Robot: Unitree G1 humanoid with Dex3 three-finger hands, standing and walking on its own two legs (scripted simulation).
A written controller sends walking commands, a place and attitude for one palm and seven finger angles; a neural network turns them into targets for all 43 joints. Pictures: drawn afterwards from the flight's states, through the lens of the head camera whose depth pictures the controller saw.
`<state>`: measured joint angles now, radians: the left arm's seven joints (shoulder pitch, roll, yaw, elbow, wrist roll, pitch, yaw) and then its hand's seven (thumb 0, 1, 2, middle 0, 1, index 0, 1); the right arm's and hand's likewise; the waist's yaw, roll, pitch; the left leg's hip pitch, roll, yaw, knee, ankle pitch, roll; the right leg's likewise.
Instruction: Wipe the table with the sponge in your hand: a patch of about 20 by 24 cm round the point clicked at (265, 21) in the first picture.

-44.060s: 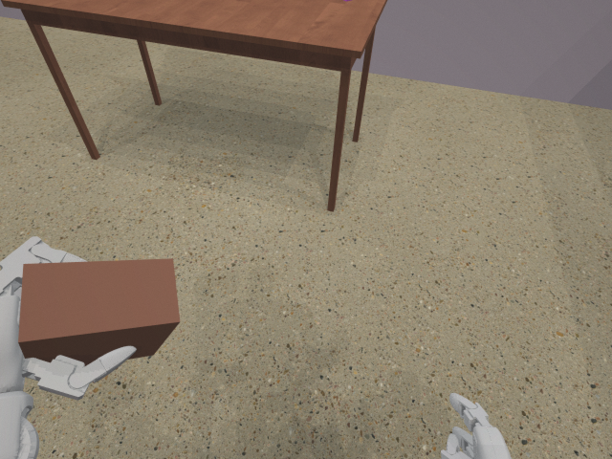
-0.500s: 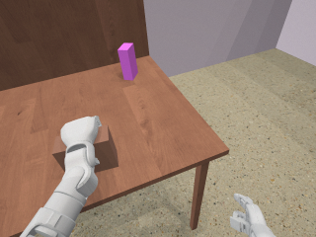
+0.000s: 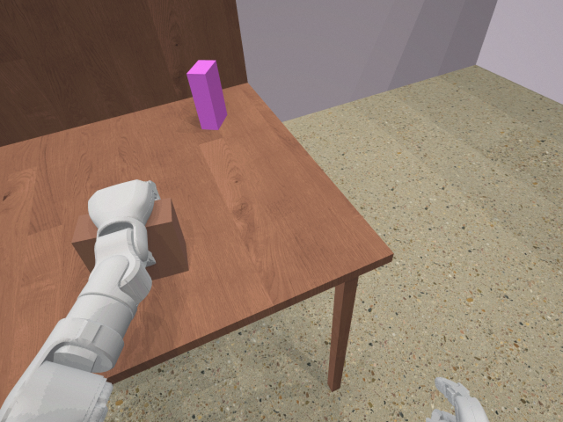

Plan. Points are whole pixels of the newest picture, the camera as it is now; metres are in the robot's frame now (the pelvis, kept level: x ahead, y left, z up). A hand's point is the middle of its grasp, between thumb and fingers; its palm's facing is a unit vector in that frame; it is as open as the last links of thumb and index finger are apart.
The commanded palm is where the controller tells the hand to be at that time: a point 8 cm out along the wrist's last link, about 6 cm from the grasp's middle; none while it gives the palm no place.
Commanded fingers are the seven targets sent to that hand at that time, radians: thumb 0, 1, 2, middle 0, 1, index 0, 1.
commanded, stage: wipe forward along the middle lane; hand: left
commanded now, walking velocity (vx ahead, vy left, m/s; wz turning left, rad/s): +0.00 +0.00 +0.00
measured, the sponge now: (140, 252) +0.36 +0.27 +0.04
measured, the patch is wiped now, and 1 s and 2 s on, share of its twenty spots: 1.00 1.00 1.00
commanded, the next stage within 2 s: slide back across to the first lane in 0.40 s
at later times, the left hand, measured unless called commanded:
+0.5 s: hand (131, 206) +0.42 +0.29 +0.09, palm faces -0.07 -0.03 -1.00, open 10.2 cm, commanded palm +0.40 +0.30 +0.12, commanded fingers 0.00 0.10 1.30 -1.20 -1.60 -1.20 -1.60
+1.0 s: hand (92, 209) +0.41 +0.35 +0.09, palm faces -0.04 -0.07 -1.00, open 10.2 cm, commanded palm +0.38 +0.36 +0.15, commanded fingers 0.00 0.10 1.30 -1.20 -1.60 -1.20 -1.60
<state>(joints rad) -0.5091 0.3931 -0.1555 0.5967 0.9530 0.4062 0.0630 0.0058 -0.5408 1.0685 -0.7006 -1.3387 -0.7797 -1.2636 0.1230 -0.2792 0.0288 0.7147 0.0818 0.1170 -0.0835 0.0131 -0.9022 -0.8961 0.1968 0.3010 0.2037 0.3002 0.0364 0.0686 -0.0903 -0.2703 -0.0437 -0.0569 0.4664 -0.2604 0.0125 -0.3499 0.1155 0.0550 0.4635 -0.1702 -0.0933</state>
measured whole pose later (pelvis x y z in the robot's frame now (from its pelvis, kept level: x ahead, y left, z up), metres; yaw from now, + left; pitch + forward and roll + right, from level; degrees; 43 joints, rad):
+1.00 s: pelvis +0.03 +0.04 +0.00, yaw +0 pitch +6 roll -1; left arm -0.51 0.53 -0.01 0.63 0.94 0.27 0.04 0.01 -0.53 1.08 -0.68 -1.36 -0.74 -1.32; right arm 0.16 -0.29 0.01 0.70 0.08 0.13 -0.06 0.01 -0.90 -0.90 0.20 0.30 0.20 0.30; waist 0.02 0.06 -0.08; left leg -0.25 -0.06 -0.05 0.42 -0.28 0.06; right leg -0.31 0.09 0.07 0.39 -0.18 -0.05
